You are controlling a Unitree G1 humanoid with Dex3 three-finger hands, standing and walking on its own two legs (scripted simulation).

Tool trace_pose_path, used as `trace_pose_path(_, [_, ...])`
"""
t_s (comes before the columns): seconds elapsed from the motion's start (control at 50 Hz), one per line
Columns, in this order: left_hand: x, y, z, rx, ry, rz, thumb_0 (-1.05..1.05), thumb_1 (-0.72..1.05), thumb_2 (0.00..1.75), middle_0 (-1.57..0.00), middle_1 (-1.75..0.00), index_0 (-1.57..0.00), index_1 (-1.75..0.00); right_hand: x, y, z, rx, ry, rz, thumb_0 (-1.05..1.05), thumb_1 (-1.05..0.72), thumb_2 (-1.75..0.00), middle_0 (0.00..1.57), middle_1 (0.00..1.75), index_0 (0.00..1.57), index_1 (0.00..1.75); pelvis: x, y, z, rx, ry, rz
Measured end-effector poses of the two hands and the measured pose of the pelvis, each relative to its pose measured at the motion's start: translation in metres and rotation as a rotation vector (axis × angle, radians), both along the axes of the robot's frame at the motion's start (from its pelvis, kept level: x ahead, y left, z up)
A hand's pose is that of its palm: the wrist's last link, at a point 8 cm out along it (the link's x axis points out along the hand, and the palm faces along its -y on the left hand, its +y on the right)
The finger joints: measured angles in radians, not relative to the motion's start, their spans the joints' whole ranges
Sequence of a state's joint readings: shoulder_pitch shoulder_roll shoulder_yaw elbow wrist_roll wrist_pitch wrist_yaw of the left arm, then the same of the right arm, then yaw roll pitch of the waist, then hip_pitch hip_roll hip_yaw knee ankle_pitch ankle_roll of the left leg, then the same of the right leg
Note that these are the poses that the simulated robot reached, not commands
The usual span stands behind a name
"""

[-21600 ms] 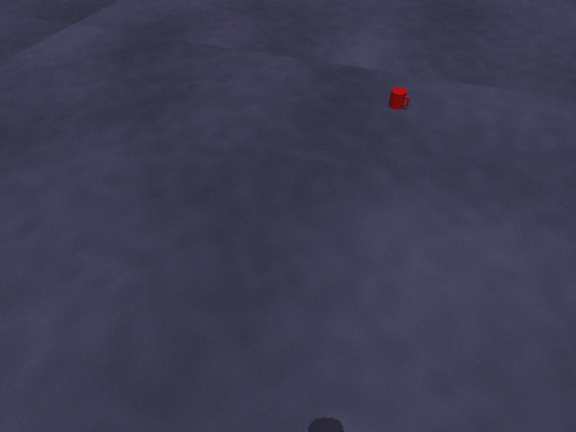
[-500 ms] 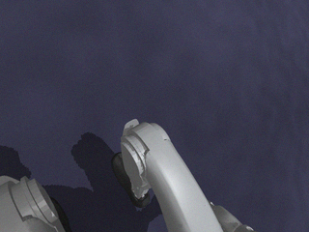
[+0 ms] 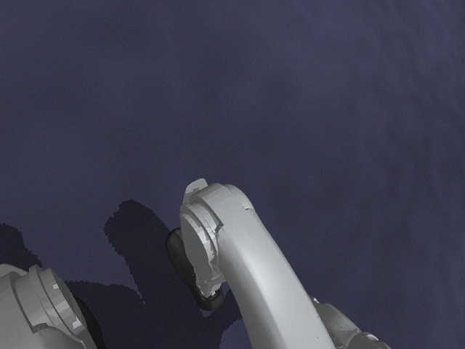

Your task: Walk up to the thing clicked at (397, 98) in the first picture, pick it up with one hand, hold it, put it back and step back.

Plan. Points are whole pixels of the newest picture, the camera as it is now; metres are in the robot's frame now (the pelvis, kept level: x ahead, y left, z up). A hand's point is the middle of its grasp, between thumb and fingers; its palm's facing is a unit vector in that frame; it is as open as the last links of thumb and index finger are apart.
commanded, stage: close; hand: left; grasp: from above
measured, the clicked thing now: out of the picture +0.53 +0.33 -0.27
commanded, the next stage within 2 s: settle in 0.66 s
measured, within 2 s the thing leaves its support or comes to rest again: leaves its support in 1.20 s
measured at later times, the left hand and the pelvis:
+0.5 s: hand out of the picture +0.49 +0.33 -0.23, palm faces -0.43 -0.12 -0.90, open 12.1 cm; pelvis +0.00 +0.00 +0.00, yaw +0 degrees
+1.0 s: hand out of the picture +0.49 +0.33 -0.23, palm faces -0.42 -0.13 -0.90, open 12.0 cm; pelvis +0.00 +0.00 +0.00, yaw +0 degrees
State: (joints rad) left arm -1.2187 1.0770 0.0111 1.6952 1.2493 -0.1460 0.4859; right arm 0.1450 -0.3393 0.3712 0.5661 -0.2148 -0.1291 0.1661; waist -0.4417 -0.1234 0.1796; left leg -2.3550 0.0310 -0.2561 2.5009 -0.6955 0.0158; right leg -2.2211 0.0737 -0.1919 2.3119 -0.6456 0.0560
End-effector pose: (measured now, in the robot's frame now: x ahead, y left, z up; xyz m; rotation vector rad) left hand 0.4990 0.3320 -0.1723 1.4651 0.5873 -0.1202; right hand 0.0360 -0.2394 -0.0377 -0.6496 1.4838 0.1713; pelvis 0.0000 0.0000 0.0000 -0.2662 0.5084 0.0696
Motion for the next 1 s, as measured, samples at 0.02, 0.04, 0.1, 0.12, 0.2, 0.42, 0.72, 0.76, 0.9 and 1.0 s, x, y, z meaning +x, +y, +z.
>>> trace_pose_path(0.02, [0.0001, 0.0001, 0.0001, 0.000, 0.001, 0.000, 0.00, -0.30, 0.98, -0.27, -1.13, -0.22, -1.07, -0.0002, 0.0001, 0.0001, 0.001, 0.000, 0.000, 0.00, -0.91, -0.90, 0.20, 0.30, 0.20, 0.30, -0.0001, 0.0000, 0.0000, 0.000, 0.000, 0.000])
trace_pose_path(0.04, [0.0002, 0.0001, 0.0002, -0.001, 0.001, 0.001, 0.00, -0.30, 0.98, -0.27, -1.12, -0.22, -1.07, -0.0004, 0.0003, 0.0001, 0.003, 0.001, 0.001, 0.00, -0.91, -0.90, 0.20, 0.30, 0.20, 0.30, -0.0001, -0.0001, 0.0000, 0.000, 0.001, 0.001])
trace_pose_path(0.1, [0.0003, 0.0002, 0.0004, 0.000, 0.001, 0.001, 0.00, -0.30, 0.97, -0.28, -1.12, -0.23, -1.07, -0.0014, 0.0003, -0.0001, 0.007, 0.005, 0.003, 0.00, -0.91, -0.90, 0.20, 0.30, 0.20, 0.30, -0.0004, -0.0003, 0.0000, 0.001, 0.001, 0.001])
trace_pose_path(0.12, [0.0003, 0.0002, 0.0005, 0.001, 0.001, 0.001, 0.00, -0.30, 0.98, -0.29, -1.12, -0.23, -1.07, -0.0017, 0.0002, -0.0002, 0.007, 0.006, 0.003, 0.00, -0.91, -0.90, 0.20, 0.30, 0.20, 0.30, -0.0005, -0.0004, 0.0000, 0.002, 0.000, 0.001])
trace_pose_path(0.2, [0.0004, 0.0002, 0.0008, 0.004, 0.000, 0.003, 0.00, -0.30, 0.97, -0.30, -1.12, -0.25, -1.07, -0.0028, -0.0010, -0.0003, 0.006, 0.010, 0.000, 0.00, -0.91, -0.90, 0.20, 0.30, 0.20, 0.30, -0.0005, -0.0012, 0.0001, 0.004, 0.000, 0.000])
trace_pose_path(0.42, [0.0008, -0.0001, 0.0015, 0.010, 0.006, 0.008, 0.00, -0.30, 0.95, -0.33, -1.10, -0.27, -1.07, -0.0039, -0.0027, 0.0011, 0.002, 0.022, 0.000, 0.00, -0.91, -0.90, 0.20, 0.30, 0.20, 0.30, 0.0002, -0.0022, 0.0023, 0.006, 0.003, 0.002])
trace_pose_path(0.72, [0.0008, 0.0000, 0.0019, 0.010, 0.004, 0.010, 0.00, -0.30, 0.94, -0.35, -1.08, -0.28, -1.06, -0.0041, -0.0026, 0.0035, -0.003, 0.023, 0.005, 0.00, -0.91, -0.90, 0.20, 0.30, 0.20, 0.30, -0.0002, -0.0014, 0.0038, 0.002, 0.002, 0.002])
trace_pose_path(0.76, [0.0008, 0.0000, 0.0019, 0.010, 0.004, 0.011, 0.00, -0.30, 0.94, -0.35, -1.08, -0.29, -1.06, -0.0044, -0.0025, 0.0039, -0.005, 0.021, 0.006, 0.00, -0.91, -0.90, 0.20, 0.30, 0.20, 0.30, -0.0005, -0.0012, 0.0036, 0.000, 0.000, 0.001])
trace_pose_path(0.9, [0.0008, 0.0003, 0.0021, 0.008, 0.004, 0.012, 0.00, -0.31, 0.94, -0.36, -1.07, -0.29, -1.06, -0.0063, -0.0016, 0.0045, -0.007, 0.022, 0.001, 0.00, -0.92, -0.90, 0.20, 0.30, 0.20, 0.30, -0.0012, -0.0007, 0.0037, -0.001, 0.000, 0.002])
trace_pose_path(1.0, [0.0004, 0.0015, 0.0026, 0.000, 0.003, 0.010, 0.00, -0.31, 0.93, -0.37, -1.07, -0.31, -1.06, -0.0070, -0.0016, 0.0045, -0.009, 0.035, -0.006, 0.00, -0.92, -0.91, 0.20, 0.30, 0.20, 0.30, -0.0002, -0.0010, 0.0038, -0.001, 0.009, 0.001])
